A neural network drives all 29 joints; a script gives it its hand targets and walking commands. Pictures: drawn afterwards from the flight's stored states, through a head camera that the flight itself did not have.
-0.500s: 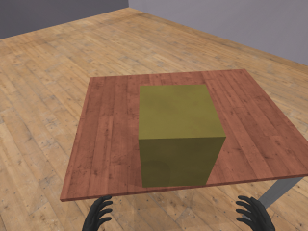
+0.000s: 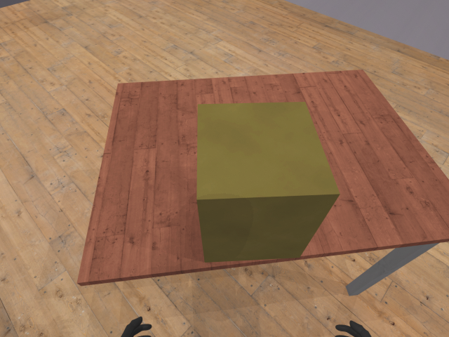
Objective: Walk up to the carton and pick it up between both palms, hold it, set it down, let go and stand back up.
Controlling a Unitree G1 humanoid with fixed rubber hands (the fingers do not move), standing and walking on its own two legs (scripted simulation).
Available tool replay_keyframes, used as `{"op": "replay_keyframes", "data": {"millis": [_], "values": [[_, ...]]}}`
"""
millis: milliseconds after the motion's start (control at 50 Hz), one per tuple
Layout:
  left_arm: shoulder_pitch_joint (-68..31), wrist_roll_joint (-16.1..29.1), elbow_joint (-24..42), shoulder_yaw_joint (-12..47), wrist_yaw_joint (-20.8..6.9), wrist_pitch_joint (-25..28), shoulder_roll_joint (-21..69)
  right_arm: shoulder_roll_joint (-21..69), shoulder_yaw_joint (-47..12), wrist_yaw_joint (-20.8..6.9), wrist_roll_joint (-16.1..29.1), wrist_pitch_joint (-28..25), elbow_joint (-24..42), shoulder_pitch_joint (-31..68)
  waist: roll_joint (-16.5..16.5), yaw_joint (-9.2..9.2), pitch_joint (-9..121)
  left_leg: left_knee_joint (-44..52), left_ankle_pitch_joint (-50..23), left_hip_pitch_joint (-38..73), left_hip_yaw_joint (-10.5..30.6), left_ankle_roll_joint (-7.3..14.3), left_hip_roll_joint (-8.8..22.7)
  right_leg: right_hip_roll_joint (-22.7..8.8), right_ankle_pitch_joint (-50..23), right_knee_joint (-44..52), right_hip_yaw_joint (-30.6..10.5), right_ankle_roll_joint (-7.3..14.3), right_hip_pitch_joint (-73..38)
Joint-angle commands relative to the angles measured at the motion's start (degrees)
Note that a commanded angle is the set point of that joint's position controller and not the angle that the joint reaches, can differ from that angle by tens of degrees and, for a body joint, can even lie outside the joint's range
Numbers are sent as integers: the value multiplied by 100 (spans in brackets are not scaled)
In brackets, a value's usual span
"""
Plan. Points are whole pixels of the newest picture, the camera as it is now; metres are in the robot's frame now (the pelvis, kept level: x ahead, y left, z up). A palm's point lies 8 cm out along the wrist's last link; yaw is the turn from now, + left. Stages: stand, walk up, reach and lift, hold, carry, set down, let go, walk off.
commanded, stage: set down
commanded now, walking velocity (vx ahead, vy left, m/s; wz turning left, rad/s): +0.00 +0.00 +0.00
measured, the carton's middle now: (252, 186) +0.41 -0.02 +0.01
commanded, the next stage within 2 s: let go in 1.56 s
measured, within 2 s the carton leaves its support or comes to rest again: neither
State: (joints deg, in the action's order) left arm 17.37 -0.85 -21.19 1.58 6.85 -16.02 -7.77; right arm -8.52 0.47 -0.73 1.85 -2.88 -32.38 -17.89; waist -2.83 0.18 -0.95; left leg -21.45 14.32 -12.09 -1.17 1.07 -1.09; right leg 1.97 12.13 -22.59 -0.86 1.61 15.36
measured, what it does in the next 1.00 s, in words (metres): shifts its weight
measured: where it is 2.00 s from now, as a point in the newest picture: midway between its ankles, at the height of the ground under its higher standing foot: outside the picture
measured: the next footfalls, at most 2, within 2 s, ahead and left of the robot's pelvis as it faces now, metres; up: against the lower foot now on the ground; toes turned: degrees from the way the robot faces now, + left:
none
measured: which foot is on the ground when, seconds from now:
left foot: down 0.00-1.00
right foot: down 0.00-1.00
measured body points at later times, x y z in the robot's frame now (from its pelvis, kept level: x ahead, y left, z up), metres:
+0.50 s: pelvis +0.00 +0.02 +0.00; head +0.04 +0.04 +0.45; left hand +0.15 +0.23 -0.12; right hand +0.15 -0.21 -0.11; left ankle -0.04 +0.10 -0.74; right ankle -0.01 -0.10 -0.74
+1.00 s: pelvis -0.06 +0.00 +0.00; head -0.02 +0.01 +0.44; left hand +0.09 +0.21 -0.12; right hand +0.08 -0.22 -0.13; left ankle -0.04 +0.10 -0.74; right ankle -0.01 -0.10 -0.74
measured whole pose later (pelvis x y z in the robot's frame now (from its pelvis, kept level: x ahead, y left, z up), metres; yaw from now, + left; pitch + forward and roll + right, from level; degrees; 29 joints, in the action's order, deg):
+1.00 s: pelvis -0.06 +0.00 +0.00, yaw +1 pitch +1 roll +0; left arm 5.3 0.8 -27.0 1.2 5.0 -31.9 -8.0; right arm -6.9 3.3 0.7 -1.2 14.0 -38.4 -8.2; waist -2.2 -1.0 -4.3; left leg -24.7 10.6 -15.4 0.0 1.1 -1.6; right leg 1.3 8.2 -24.5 0.5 1.7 17.6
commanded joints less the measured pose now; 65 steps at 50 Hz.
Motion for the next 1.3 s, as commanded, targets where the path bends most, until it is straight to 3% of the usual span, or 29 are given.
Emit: {"op": "replay_keyframes", "data": {"millis": [0,160,260,400,600,840,980,1120,1280], "values": [[-592,-17,686,-164,10,112,-384,-712,287,81,-58,-184,520,350,241,32,1118,83,-1386,-361,134,-203,-12,-170,-2099,-106,-312,-38,-1111],[-604,-59,168,-287,-231,-343,-354,-729,116,195,82,18,-215,735,353,53,1347,-154,-2547,60,276,-427,-53,-81,-3068,-117,-193,-25,-1135],[-796,-61,195,-325,-287,-473,-386,-788,241,252,-55,104,-284,1050,218,36,1367,-157,-2847,237,323,-457,-25,-4,-3030,-38,-119,-44,-924],[-1035,-31,358,-326,-304,-631,-450,-726,425,304,-189,311,-297,1273,276,35,1451,-166,-2921,405,363,-454,38,7,-2580,60,-89,14,-628],[-1294,83,535,-215,-325,-1162,-513,-621,423,278,-110,918,-370,1346,494,-46,1258,-17,-2348,298,340,-427,114,-22,-1639,204,-16,93,-504],[-1658,165,412,-140,-211,-1474,-445,-591,456,218,-259,1469,103,1359,211,-116,719,473,-179,-856,247,-148,235,-144,-287,121,-2,77,-1033],[-1917,89,19,-229,-112,-1402,-485,-601,514,147,-395,1538,141,1469,193,-141,524,471,606,-1494,111,-40,232,-224,312,-78,10,37,-1199],[-2183,-28,-519,-393,-111,-1073,-671,-401,575,58,-539,1280,-285,1591,199,-118,618,97,742,-1704,6,13,94,-398,863,-208,-141,33,-994],[-2562,-67,-1147,-553,-205,-831,-906,-206,577,73,-663,961,-948,2033,-5,-73,796,-556,571,-1751,-7,60,-32,-621,1428,-298,-396,37,-375]]}}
